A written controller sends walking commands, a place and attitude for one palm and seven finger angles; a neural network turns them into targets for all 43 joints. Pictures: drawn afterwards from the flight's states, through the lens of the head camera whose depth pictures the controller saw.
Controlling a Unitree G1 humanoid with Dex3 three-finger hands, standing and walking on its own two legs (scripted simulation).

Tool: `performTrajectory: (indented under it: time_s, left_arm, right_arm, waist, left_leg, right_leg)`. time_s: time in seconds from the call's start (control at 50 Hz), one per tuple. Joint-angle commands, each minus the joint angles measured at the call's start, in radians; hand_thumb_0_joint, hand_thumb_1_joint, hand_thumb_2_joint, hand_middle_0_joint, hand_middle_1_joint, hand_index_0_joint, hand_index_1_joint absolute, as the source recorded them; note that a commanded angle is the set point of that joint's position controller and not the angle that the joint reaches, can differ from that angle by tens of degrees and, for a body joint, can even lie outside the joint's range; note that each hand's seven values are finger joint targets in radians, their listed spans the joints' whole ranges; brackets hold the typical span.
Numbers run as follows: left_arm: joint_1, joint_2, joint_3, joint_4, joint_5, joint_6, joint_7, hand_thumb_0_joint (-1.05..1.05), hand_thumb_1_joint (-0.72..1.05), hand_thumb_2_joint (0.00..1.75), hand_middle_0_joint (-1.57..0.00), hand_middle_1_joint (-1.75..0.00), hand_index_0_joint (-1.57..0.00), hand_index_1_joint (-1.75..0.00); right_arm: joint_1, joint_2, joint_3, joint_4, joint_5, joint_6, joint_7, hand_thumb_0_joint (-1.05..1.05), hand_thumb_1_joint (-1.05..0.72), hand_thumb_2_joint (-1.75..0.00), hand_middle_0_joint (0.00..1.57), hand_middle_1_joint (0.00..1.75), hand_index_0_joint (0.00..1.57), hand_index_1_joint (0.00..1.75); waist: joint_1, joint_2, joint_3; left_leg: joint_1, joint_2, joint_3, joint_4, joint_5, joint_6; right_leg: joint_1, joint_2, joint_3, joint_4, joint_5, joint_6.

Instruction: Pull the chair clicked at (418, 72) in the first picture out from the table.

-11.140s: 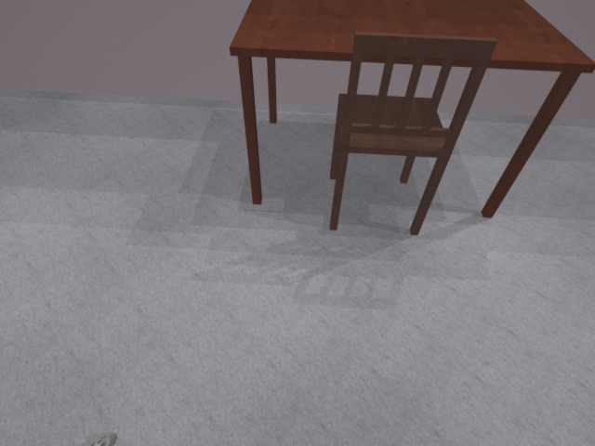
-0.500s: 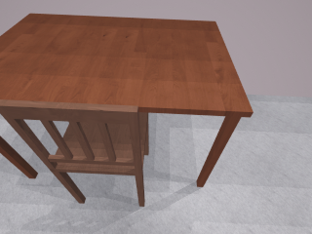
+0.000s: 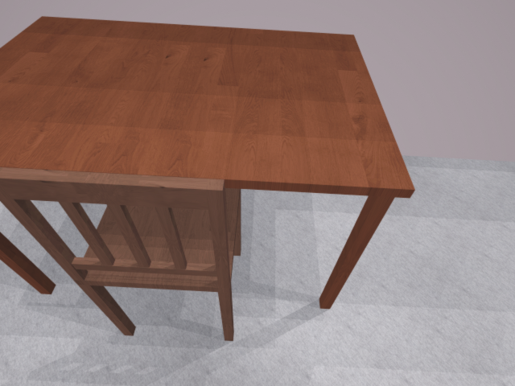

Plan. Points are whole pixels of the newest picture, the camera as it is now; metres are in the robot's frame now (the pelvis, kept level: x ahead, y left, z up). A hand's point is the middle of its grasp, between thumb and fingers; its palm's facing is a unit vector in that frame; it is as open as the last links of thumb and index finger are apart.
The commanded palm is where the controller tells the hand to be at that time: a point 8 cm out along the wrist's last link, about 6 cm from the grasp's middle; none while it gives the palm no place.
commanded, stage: look again from close up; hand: left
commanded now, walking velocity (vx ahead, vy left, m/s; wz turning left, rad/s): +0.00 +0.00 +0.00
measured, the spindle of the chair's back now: (131, 236) +0.40 +0.29 -0.09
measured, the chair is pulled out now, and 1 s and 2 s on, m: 0.00 0.00 0.00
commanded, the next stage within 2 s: raise the hand toward the chair's back in 0.72 s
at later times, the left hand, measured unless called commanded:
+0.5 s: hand out of the picture +0.01 +0.22 -0.17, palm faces +0.00 -0.97 -0.25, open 7.4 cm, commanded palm none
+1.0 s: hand (116, 354) +0.16 +0.22 -0.02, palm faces +0.26 -0.96 -0.12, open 7.7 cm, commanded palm +0.09 +0.26 -0.06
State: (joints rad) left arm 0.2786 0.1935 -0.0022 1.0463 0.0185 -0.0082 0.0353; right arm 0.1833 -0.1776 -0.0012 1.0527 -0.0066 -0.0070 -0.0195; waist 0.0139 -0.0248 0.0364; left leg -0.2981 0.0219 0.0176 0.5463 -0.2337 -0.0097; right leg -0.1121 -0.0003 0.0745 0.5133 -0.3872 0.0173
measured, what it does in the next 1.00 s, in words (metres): stands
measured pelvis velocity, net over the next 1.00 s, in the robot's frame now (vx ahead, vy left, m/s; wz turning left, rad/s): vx -0.03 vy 0.00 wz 0.04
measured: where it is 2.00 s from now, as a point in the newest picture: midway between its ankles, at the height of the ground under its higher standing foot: outside the picture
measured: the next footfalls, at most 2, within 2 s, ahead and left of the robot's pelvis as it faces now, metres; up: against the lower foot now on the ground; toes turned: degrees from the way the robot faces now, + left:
none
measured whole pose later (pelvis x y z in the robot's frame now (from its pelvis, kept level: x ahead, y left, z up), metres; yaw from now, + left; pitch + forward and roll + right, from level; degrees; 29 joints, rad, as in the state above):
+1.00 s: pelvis -0.03 +0.00 -0.01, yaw +2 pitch +3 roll +0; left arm 0.38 0.20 0.14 0.19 -0.15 -0.21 0.01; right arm 0.26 -0.22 -0.01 0.77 0.02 -0.23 -0.07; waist -0.02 0.00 -0.05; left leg -0.49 0.00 -0.01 0.66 -0.22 0.00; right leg -0.31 -0.04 -0.02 0.69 -0.43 0.02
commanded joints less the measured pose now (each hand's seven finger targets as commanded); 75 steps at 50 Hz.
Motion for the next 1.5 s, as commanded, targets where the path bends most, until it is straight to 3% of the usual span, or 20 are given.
performTrajectory:
  time_s: [0.0,0.78,0.8,0.82,0.84,0.86,0.88,0.9,0.92,0.94,0.98,1.02,1.04,1.12,1.18,1.24,1.3,1.36,1.44,1.48]
  left_arm:
    - [0.067,0.137,0.028,-0.032,-0.001,-0.011,0.003,0.00,0.90,0.90,-0.20,-0.30,-0.20,-0.30]
    - [0.020,0.180,0.024,-0.002,-0.002,-0.013,-0.007,0.00,0.90,0.90,-0.20,-0.30,-0.20,-0.30]
    - [0.077,0.111,0.013,0.009,0.013,-0.032,0.039,0.00,0.90,0.90,-0.20,-0.30,-0.20,-0.30]
    - [-0.627,0.437,0.275,-1.503,-0.170,-0.243,0.042,0.00,0.88,0.89,-0.20,-0.30,-0.20,-0.30]
    - [-0.345,0.484,0.308,-1.417,-0.103,-0.227,0.076,0.00,0.85,0.88,-0.20,-0.29,-0.20,-0.29]
    - [0.100,0.092,0.075,-1.231,-0.148,-0.119,0.057,0.00,0.83,0.87,-0.19,-0.29,-0.19,-0.29]
    - [0.100,0.015,0.067,-1.091,-0.168,-0.091,0.048,0.00,0.81,0.86,-0.19,-0.29,-0.19,-0.29]
    - [0.017,0.032,0.091,-1.095,-0.177,-0.141,0.025,0.00,0.78,0.85,-0.19,-0.28,-0.19,-0.28]
    - [0.057,0.063,0.153,-0.963,-0.179,-0.204,-0.003,0.00,0.76,0.84,-0.19,-0.28,-0.19,-0.28]
    - [0.191,0.051,0.195,-0.842,-0.184,-0.271,-0.049,0.00,0.74,0.83,-0.18,-0.27,-0.18,-0.27]
    - [0.323,-0.006,0.189,-0.766,-0.231,-0.443,-0.194,0.00,0.69,0.81,-0.18,-0.27,-0.18,-0.27]
    - [0.298,0.035,0.217,-0.768,-0.276,-0.596,-0.347,0.00,0.64,0.79,-0.17,-0.26,-0.17,-0.26]
    - [0.298,0.095,0.271,-0.735,-0.294,-0.632,-0.418,0.00,0.62,0.78,-0.17,-0.26,-0.17,-0.26]
    - [0.176,0.160,0.319,-1.046,-0.372,-0.544,-0.457,0.00,0.53,0.74,-0.16,-0.24,-0.16,-0.24]
    - [0.060,0.198,0.330,-1.262,-0.361,-0.533,-0.371,0.00,0.46,0.71,-0.16,-0.23,-0.16,-0.23]
    - [-0.059,0.196,0.247,-1.405,-0.312,-0.569,-0.318,0.00,0.39,0.68,-0.15,-0.22,-0.15,-0.22]
    - [-0.030,0.180,0.204,-1.350,-0.300,-0.558,-0.342,0.00,0.32,0.65,-0.14,-0.21,-0.14,-0.21]
    - [0.020,0.194,0.227,-1.262,-0.318,-0.473,-0.388,0.00,0.25,0.62,-0.13,-0.20,-0.13,-0.20]
    - [0.108,0.221,0.326,-1.198,-0.353,-0.359,-0.386,0.00,0.15,0.58,-0.13,-0.18,-0.13,-0.18]
    - [0.107,0.219,0.343,-1.230,-0.359,-0.354,-0.366,0.00,0.11,0.56,-0.12,-0.18,-0.12,-0.18]
  right_arm:
    - [0.019,-0.144,-0.034,-0.043,-0.003,-0.016,-0.006,0.00,-0.90,-0.90,0.20,0.30,0.20,0.30]
    - [0.000,-0.197,-0.029,0.000,-0.001,-0.018,0.000,0.00,-0.90,-0.90,0.20,0.30,0.20,0.30]
    - [-0.003,-0.166,-0.027,-0.064,0.005,-0.025,0.004,0.00,-0.90,-0.90,0.20,0.30,0.20,0.30]
    - [0.060,-0.278,-0.068,-0.365,0.043,-0.159,-0.038,0.00,-0.90,-0.90,0.20,0.30,0.20,0.30]
    - [-0.002,-0.180,-0.027,-0.346,0.046,-0.235,-0.090,0.00,-0.90,-0.90,0.20,0.30,0.20,0.30]
    - [-0.019,-0.156,-0.026,-0.374,0.032,-0.288,-0.087,0.00,-0.90,-0.90,0.20,0.30,0.20,0.30]
    - [0.026,-0.157,-0.040,-0.352,0.050,-0.297,-0.077,0.00,-0.90,-0.90,0.20,0.30,0.20,0.30]
    - [0.000,-0.183,-0.053,-0.399,0.036,-0.298,-0.071,0.00,-0.90,-0.90,0.20,0.30,0.20,0.30]
    - [-0.010,-0.195,-0.065,-0.397,0.024,-0.293,-0.068,0.00,-0.90,-0.90,0.20,0.30,0.20,0.30]
    - [-0.021,-0.183,-0.077,-0.419,0.024,-0.285,-0.057,0.00,-0.90,-0.90,0.20,0.30,0.20,0.30]
    - [-0.074,-0.175,-0.090,-0.480,0.004,-0.289,-0.026,0.00,-0.90,-0.90,0.20,0.30,0.20,0.30]
    - [-0.104,-0.184,-0.104,-0.541,0.009,-0.301,0.000,0.00,-0.90,-0.90,0.20,0.30,0.20,0.30]
    - [-0.102,-0.186,-0.107,-0.572,0.023,-0.303,0.012,0.00,-0.90,-0.90,0.20,0.30,0.20,0.30]
    - [-0.116,-0.189,-0.098,-0.718,0.039,-0.289,-0.008,0.00,-0.90,-0.90,0.20,0.30,0.20,0.30]
    - [-0.070,-0.169,-0.086,-0.715,0.033,-0.276,-0.038,0.00,-0.90,-0.90,0.20,0.30,0.20,0.30]
    - [-0.032,-0.167,-0.067,-0.681,0.017,-0.277,-0.063,0.00,-0.90,-0.90,0.20,0.30,0.20,0.30]
    - [-0.023,-0.171,-0.057,-0.644,0.018,-0.286,-0.081,0.00,-0.90,-0.90,0.20,0.30,0.20,0.30]
    - [-0.026,-0.171,-0.054,-0.634,0.029,-0.290,-0.090,0.00,-0.90,-0.90,0.20,0.30,0.20,0.30]
    - [-0.050,-0.154,-0.060,-0.637,0.037,-0.273,-0.092,0.00,-0.90,-0.90,0.20,0.30,0.20,0.30]
    - [-0.047,-0.146,-0.063,-0.637,0.034,-0.267,-0.087,0.00,-0.90,-0.90,0.20,0.30,0.20,0.30]
  waist:
    - [-0.007,0.015,-0.008]
    - [-0.010,0.022,-0.004]
    - [-0.016,0.076,0.000]
    - [-0.107,0.172,-0.510]
    - [-0.025,0.212,-0.457]
    - [-0.034,0.260,-0.352]
    - [-0.083,0.158,-0.183]
    - [-0.084,0.096,-0.048]
    - [-0.087,-0.013,-0.006]
    - [-0.043,-0.067,0.019]
    - [0.023,-0.184,-0.093]
    - [0.038,-0.129,-0.170]
    - [0.049,-0.052,-0.186]
    - [0.059,0.061,-0.362]
    - [0.014,0.100,-0.352]
    - [-0.053,0.118,-0.322]
    - [-0.065,0.135,-0.308]
    - [-0.044,0.110,-0.328]
    - [0.019,0.081,-0.381]
    - [0.020,0.053,-0.404]
  left_leg:
    - [0.121,0.071,-0.062,-0.074,0.194,0.041]
    - [0.146,0.077,-0.093,-0.161,0.147,0.034]
    - [0.141,0.086,-0.045,0.032,0.317,0.012]
    - [0.419,-0.023,-0.029,-0.069,0.383,0.036]
    - [0.489,0.039,0.015,-0.067,0.410,0.035]
    - [0.398,0.041,-0.019,-0.091,0.382,0.028]
    - [0.247,0.017,-0.043,-0.058,0.249,0.032]
    - [0.079,-0.002,-0.057,-0.009,0.086,0.022]
    - [-0.058,-0.016,-0.053,0.056,-0.019,0.015]
    - [-0.147,-0.024,-0.043,0.112,-0.034,0.007]
    - [-0.297,-0.016,-0.029,0.249,-0.043,-0.006]
    - [-0.409,-0.020,-0.020,0.363,-0.096,-0.008]
    - [-0.434,-0.021,-0.018,0.403,-0.102,-0.009]
    - [-0.456,-0.025,-0.002,0.453,-0.222,0.020]
    - [-0.461,-0.008,-0.031,0.489,-0.255,0.034]
    - [-0.473,0.007,-0.058,0.534,-0.246,0.048]
    - [-0.491,0.008,-0.066,0.560,-0.244,0.049]
    - [-0.512,0.004,-0.064,0.555,-0.232,0.049]
    - [-0.489,0.002,-0.062,0.522,-0.155,0.045]
    - [-0.474,0.003,-0.058,0.522,-0.110,0.045]
  right_leg:
    - [-0.131,-0.071,0.044,-0.100,0.275,-0.036]
    - [-0.122,-0.082,0.034,-0.167,0.180,-0.029]
    - [-0.141,-0.111,0.067,-0.167,0.405,-0.019]
    - [-0.100,-0.020,-0.116,-0.026,0.498,-0.038]
    - [-0.192,0.006,-0.130,0.020,0.323,-0.038]
    - [-0.261,0.026,-0.185,0.092,0.173,-0.038]
    - [-0.317,0.016,-0.181,0.091,0.118,-0.025]
    - [-0.381,0.011,-0.193,0.052,0.106,-0.019]
    - [-0.470,0.011,-0.204,0.063,0.054,-0.017]
    - [-0.514,0.017,-0.213,0.102,0.029,-0.025]
    - [-0.633,0.028,-0.207,0.269,-0.015,-0.028]
    - [-0.706,0.015,-0.158,0.368,-0.076,-0.037]
    - [-0.713,0.006,-0.125,0.397,-0.081,-0.049]
    - [-0.741,0.005,-0.078,0.423,-0.242,-0.031]
    - [-0.790,0.017,-0.052,0.421,-0.275,-0.031]
    - [-0.855,0.036,-0.066,0.458,-0.228,-0.036]
    - [-0.886,0.039,-0.070,0.461,-0.224,-0.038]
    - [-0.849,0.037,-0.065,0.440,-0.231,-0.036]
    - [-0.759,0.038,-0.073,0.425,-0.184,-0.035]
    - [-0.738,0.031,-0.078,0.429,-0.129,-0.028]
